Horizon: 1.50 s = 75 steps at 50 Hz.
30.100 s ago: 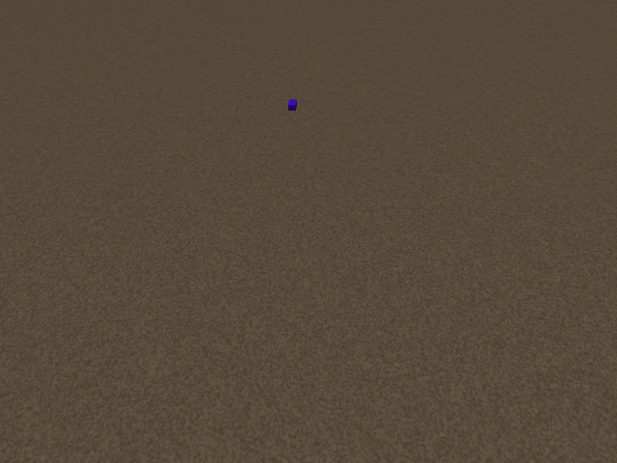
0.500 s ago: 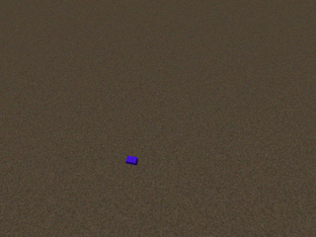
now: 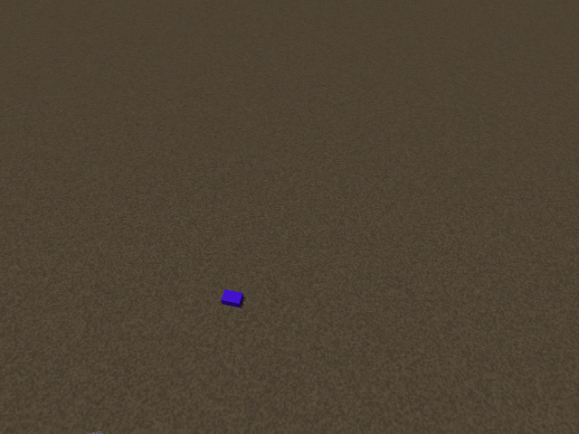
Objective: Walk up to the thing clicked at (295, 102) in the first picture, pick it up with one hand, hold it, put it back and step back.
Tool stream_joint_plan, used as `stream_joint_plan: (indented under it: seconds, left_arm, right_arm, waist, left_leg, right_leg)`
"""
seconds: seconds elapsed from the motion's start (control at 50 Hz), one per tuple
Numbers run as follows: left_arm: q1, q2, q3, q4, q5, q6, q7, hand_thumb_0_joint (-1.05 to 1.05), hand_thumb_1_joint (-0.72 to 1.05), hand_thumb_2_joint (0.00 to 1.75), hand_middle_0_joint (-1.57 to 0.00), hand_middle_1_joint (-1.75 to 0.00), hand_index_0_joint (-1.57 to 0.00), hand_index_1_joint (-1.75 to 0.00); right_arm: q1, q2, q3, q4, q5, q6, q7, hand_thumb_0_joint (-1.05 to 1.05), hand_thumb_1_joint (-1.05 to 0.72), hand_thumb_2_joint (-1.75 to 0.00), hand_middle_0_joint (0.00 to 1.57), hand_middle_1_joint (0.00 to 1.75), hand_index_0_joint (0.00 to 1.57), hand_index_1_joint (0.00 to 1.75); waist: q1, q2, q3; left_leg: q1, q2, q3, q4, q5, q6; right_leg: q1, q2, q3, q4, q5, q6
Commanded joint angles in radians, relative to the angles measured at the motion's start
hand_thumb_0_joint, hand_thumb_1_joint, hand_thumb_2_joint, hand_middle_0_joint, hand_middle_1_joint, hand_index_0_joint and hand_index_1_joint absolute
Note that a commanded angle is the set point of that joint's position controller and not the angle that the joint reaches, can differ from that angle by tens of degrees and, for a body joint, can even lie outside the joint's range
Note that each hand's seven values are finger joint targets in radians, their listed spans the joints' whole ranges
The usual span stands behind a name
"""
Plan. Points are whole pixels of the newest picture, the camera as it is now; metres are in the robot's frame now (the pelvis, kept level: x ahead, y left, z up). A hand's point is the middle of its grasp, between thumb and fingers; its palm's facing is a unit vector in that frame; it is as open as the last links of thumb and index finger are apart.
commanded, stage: walk up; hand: left
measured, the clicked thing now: (232, 298) +0.71 +0.22 -0.75
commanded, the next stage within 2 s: stand in 0.22 s
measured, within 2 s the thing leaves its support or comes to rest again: neither
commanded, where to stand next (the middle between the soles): +0.30 +0.01 m, yaw -4 degrees
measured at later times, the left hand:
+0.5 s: hand out of the picture +0.07 +0.25 -0.15, palm faces -0.01 -0.95 -0.33, open 7.4 cm
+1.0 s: hand out of the picture +0.02 +0.25 -0.14, palm faces -0.03 -0.94 -0.33, open 7.4 cm
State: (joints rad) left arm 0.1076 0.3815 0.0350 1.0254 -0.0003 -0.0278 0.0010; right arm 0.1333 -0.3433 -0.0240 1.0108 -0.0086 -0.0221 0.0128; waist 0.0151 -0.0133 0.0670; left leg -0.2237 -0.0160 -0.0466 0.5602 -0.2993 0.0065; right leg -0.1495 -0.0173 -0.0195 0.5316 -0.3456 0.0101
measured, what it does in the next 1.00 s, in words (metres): stands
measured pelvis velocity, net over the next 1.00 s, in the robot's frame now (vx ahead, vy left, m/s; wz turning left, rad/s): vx -0.04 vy -0.01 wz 0.00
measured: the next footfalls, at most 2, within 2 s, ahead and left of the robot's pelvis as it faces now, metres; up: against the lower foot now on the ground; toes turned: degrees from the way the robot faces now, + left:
left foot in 1.50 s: +0.13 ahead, +0.16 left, +0.00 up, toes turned +4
right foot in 1.90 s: +0.27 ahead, -0.12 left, +0.00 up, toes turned -3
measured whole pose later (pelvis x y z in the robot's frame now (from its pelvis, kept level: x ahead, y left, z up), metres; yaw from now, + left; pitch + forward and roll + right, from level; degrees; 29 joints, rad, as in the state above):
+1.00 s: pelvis -0.04 -0.01 +0.01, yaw +0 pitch -3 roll +0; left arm 0.14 0.36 0.00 1.15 0.01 -0.01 -0.02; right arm 0.14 -0.35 0.00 1.15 -0.01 0.00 0.01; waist -0.01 0.00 0.06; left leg -0.17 0.00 -0.05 0.34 -0.12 -0.01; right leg -0.10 -0.01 -0.02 0.33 -0.18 0.00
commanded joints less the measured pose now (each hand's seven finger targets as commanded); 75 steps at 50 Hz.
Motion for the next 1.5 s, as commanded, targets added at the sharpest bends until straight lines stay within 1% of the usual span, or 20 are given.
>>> stream_joint_plan:
  seconds: [0.0, 0.12, 0.18, 0.2, 0.22, 0.34, 0.46, 0.76, 0.92, 1.18, 1.2, 1.22, 1.24, 1.26, 1.28, 1.3, 1.38, 1.44, 1.46, 1.48]
  left_arm:
    - [0.020, 0.218, 0.051, -0.041, 0.004, -0.028, 0.016, 0.00, 0.90, 0.90, -0.20, -0.30, -0.20, -0.30]
    - [-0.037, 0.247, 0.058, -0.053, 0.013, -0.023, 0.021, 0.00, 0.90, 0.90, -0.20, -0.30, -0.20, -0.30]
    - [-0.077, 0.212, 0.051, -0.065, 0.010, -0.018, 0.018, 0.00, 0.90, 0.90, -0.20, -0.30, -0.20, -0.30]
    - [-0.070, 0.175, 0.028, -0.038, -0.005, -0.008, 0.018, 0.00, 0.90, 0.90, -0.20, -0.30, -0.20, -0.30]
    - [-0.042, 0.167, 0.025, -0.030, -0.008, -0.004, 0.019, 0.00, 0.90, 0.90, -0.20, -0.30, -0.20, -0.30]
    - [-0.053, 0.184, 0.022, 0.010, 0.000, 0.000, 0.016, 0.00, 0.90, 0.90, -0.20, -0.30, -0.20, -0.30]
    - [-0.064, 0.185, 0.013, 0.039, 0.007, -0.004, 0.013, 0.00, 0.90, 0.90, -0.20, -0.30, -0.20, -0.30]
    - [-0.047, 0.185, 0.008, 0.061, 0.014, -0.006, -0.001, 0.00, 0.90, 0.90, -0.20, -0.30, -0.20, -0.30]
    - [-0.033, 0.182, 0.007, 0.052, 0.009, -0.012, -0.004, 0.00, 0.90, 0.90, -0.20, -0.30, -0.20, -0.30]
    - [-0.008, 0.188, 0.002, 0.056, 0.005, -0.009, -0.001, 0.00, 0.90, 0.90, -0.20, -0.30, -0.20, -0.30]
    - [0.068, 0.251, 0.057, 0.024, 0.019, -0.016, -0.018, 0.00, 0.90, 0.90, -0.20, -0.30, -0.20, -0.30]
    - [0.123, 0.266, 0.069, 0.037, 0.031, -0.016, -0.022, 0.00, 0.90, 0.90, -0.20, -0.30, -0.20, -0.30]
    - [0.169, 0.283, 0.085, 0.033, 0.033, -0.018, -0.022, 0.00, 0.90, 0.90, -0.20, -0.30, -0.20, -0.30]
    - [0.186, 0.312, 0.101, 0.016, 0.037, -0.026, -0.017, 0.00, 0.90, 0.90, -0.20, -0.30, -0.20, -0.30]
    - [0.180, 0.313, 0.108, -0.007, 0.040, -0.037, -0.014, 0.00, 0.90, 0.90, -0.20, -0.30, -0.20, -0.30]
    - [0.156, 0.289, 0.106, -0.022, 0.033, -0.042, -0.012, 0.00, 0.90, 0.90, -0.20, -0.30, -0.20, -0.30]
    - [0.045, 0.294, 0.105, -0.107, 0.043, -0.043, -0.028, 0.00, 0.90, 0.90, -0.20, -0.30, -0.20, -0.30]
    - [0.027, 0.257, 0.089, -0.146, 0.032, -0.024, -0.042, 0.00, 0.90, 0.90, -0.20, -0.30, -0.20, -0.30]
    - [0.068, 0.211, 0.072, -0.155, 0.039, -0.017, -0.044, 0.00, 0.90, 0.90, -0.20, -0.30, -0.20, -0.30]
    - [0.121, 0.146, 0.054, -0.164, 0.029, -0.013, -0.045, 0.00, 0.90, 0.90, -0.20, -0.30, -0.20, -0.30]
  right_arm:
    - [-0.063, -0.222, -0.058, -0.070, 0.005, -0.018, -0.020, 0.00, -0.90, -0.90, 0.20, 0.30, 0.20, 0.30]
    - [-0.070, -0.196, -0.056, -0.051, -0.006, -0.008, -0.015, 0.00, -0.90, -0.90, 0.20, 0.30, 0.20, 0.30]
    - [-0.043, -0.226, -0.061, -0.031, -0.009, -0.015, -0.011, 0.00, -0.90, -0.90, 0.20, 0.30, 0.20, 0.30]
    - [-0.098, -0.231, -0.046, -0.038, -0.007, -0.021, -0.014, 0.00, -0.90, -0.90, 0.20, 0.30, 0.20, 0.30]
    - [-0.100, -0.240, -0.050, -0.038, -0.005, -0.021, -0.017, 0.00, -0.90, -0.90, 0.20, 0.30, 0.20, 0.30]
    - [-0.124, -0.221, -0.031, -0.011, 0.006, -0.013, -0.027, 0.00, -0.90, -0.90, 0.20, 0.30, 0.20, 0.30]
    - [-0.138, -0.216, -0.025, 0.014, 0.007, -0.010, -0.026, 0.00, -0.90, -0.90, 0.20, 0.30, 0.20, 0.30]
    - [-0.108, -0.225, -0.024, 0.053, -0.002, -0.007, -0.008, 0.00, -0.90, -0.90, 0.20, 0.30, 0.20, 0.30]
    - [-0.079, -0.223, -0.020, 0.062, -0.004, -0.016, -0.010, 0.00, -0.90, -0.90, 0.20, 0.30, 0.20, 0.30]
    - [-0.049, -0.217, -0.006, 0.073, 0.002, -0.009, -0.013, 0.00, -0.90, -0.90, 0.20, 0.30, 0.20, 0.30]
    - [0.008, -0.286, -0.059, 0.026, -0.014, -0.016, 0.009, 0.00, -0.90, -0.90, 0.20, 0.30, 0.20, 0.30]
    - [0.003, -0.293, -0.067, 0.017, -0.024, -0.013, 0.018, 0.00, -0.90, -0.90, 0.20, 0.30, 0.20, 0.30]
    - [-0.065, -0.265, -0.065, -0.022, -0.027, -0.008, 0.022, 0.00, -0.90, -0.90, 0.20, 0.30, 0.20, 0.30]
    - [-0.115, -0.234, -0.065, -0.056, -0.031, -0.008, 0.024, 0.00, -0.90, -0.90, 0.20, 0.30, 0.20, 0.30]
    - [-0.113, -0.233, -0.074, -0.064, -0.040, -0.014, 0.021, 0.00, -0.90, -0.90, 0.20, 0.30, 0.20, 0.30]
    - [-0.069, -0.250, -0.081, -0.055, -0.035, -0.020, 0.024, 0.00, -0.90, -0.90, 0.20, 0.30, 0.20, 0.30]
    - [0.036, -0.227, -0.098, -0.082, -0.030, -0.023, 0.054, 0.00, -0.90, -0.90, 0.20, 0.30, 0.20, 0.30]
    - [0.158, -0.225, -0.123, -0.057, -0.037, -0.032, 0.045, 0.00, -0.90, -0.90, 0.20, 0.30, 0.20, 0.30]
    - [0.249, -0.261, -0.140, -0.032, -0.042, -0.038, 0.033, 0.00, -0.90, -0.90, 0.20, 0.30, 0.20, 0.30]
    - [0.317, -0.335, -0.161, -0.039, -0.051, -0.044, 0.020, 0.00, -0.90, -0.90, 0.20, 0.30, 0.20, 0.30]
  waist:
    - [0.018, 0.049, -0.146]
    - [-0.003, -0.052, -0.075]
    - [-0.017, 0.011, -0.080]
    - [-0.005, 0.001, -0.062]
    - [0.001, 0.010, -0.105]
    - [0.000, 0.067, -0.157]
    - [-0.006, 0.043, -0.147]
    - [-0.009, 0.039, -0.017]
    - [-0.011, 0.041, -0.078]
    - [-0.014, 0.025, -0.053]
    - [-0.004, 0.004, -0.148]
    - [0.024, 0.000, -0.080]
    - [0.064, -0.064, 0.010]
    - [0.090, -0.160, 0.093]
    - [0.081, -0.110, 0.139]
    - [0.054, -0.048, 0.111]
    - [-0.019, -0.147, 0.021]
    - [-0.085, -0.079, 0.023]
    - [-0.114, 0.040, -0.030]
    - [-0.147, 0.275, -0.040]
  left_leg:
    - [0.016, 0.091, -0.074, -0.031, 0.423, 0.050]
    - [-0.045, 0.049, -0.033, -0.001, 0.235, 0.035]
    - [0.057, 0.096, -0.108, -0.077, 0.359, 0.073]
    - [0.084, 0.152, -0.171, -0.117, 0.535, 0.075]
    - [0.117, 0.162, -0.159, -0.105, 0.593, 0.075]
    - [0.147, 0.135, -0.108, -0.174, 0.547, 0.031]
    - [0.168, 0.129, -0.085, -0.215, 0.465, 0.020]
    - [0.012, 0.115, -0.123, -0.326, -0.005, 0.011]
    - [0.053, 0.123, -0.116, -0.298, 0.125, 0.015]
    - [0.063, 0.123, -0.111, -0.283, 0.159, 0.014]
    - [0.050, 0.071, -0.092, -0.200, -0.281, 0.069]
    - [-0.113, 0.059, -0.086, -0.151, -0.423, 0.066]
    - [-0.308, 0.022, -0.022, -0.036, -0.357, 0.046]
    - [-0.443, 0.023, 0.035, 0.161, -0.166, 0.021]
    - [-0.494, 0.082, -0.007, 0.206, -0.110, 0.012]
    - [-0.480, 0.098, -0.025, 0.241, -0.092, 0.009]
    - [-0.136, 0.109, 0.035, 0.097, -0.089, 0.008]
    - [0.165, 0.034, 0.125, -0.068, 0.082, -0.008]
    - [0.334, 0.013, 0.107, -0.055, 0.022, 0.001]
    - [0.391, 0.167, -0.148, -0.234, -0.296, 0.059]
  right_leg:
    - [0.114, -0.104, 0.088, -0.062, 0.379, -0.072]
    - [0.069, -0.193, 0.149, -0.107, 0.292, -0.129]
    - [-0.011, -0.100, 0.050, -0.030, 0.249, -0.069]
    - [-0.017, -0.080, 0.068, -0.064, 0.354, -0.031]
    - [0.029, -0.089, 0.065, -0.088, 0.380, -0.024]
    - [0.139, -0.095, 0.067, -0.158, 0.408, -0.023]
    - [0.130, -0.109, 0.075, -0.223, 0.401, -0.022]
    - [0.023, -0.100, 0.096, -0.304, 0.014, -0.024]
    - [0.043, -0.111, 0.107, -0.275, 0.130, -0.032]
    - [0.019, -0.107, 0.109, -0.275, 0.134, -0.030]
    - [0.077, -0.056, 0.108, -0.237, -0.259, -0.075]
    - [0.102, -0.091, 0.179, -0.254, -0.426, -0.103]
    - [0.164, -0.165, 0.296, -0.327, -0.503, -0.144]
    - [0.195, -0.302, 0.443, -0.432, -0.471, -0.203]
    - [0.194, -0.362, 0.472, -0.443, -0.310, -0.247]
    - [0.215, -0.340, 0.430, -0.426, -0.198, -0.256]
    - [-0.009, -0.228, 0.214, -0.374, -0.172, -0.194]
    - [-0.251, -0.139, 0.086, -0.161, -0.169, -0.156]
    - [-0.358, -0.090, 0.058, 0.017, -0.176, -0.136]
    - [-0.504, 0.031, -0.006, 0.335, -0.238, -0.108]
